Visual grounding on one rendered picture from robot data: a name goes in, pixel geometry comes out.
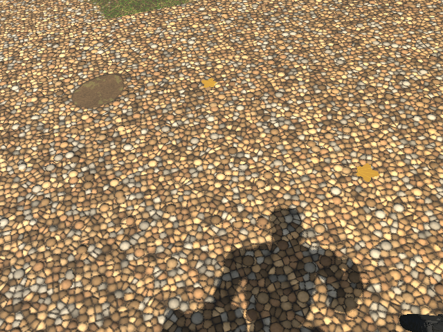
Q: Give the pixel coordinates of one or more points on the robot right hand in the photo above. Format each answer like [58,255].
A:
[422,323]

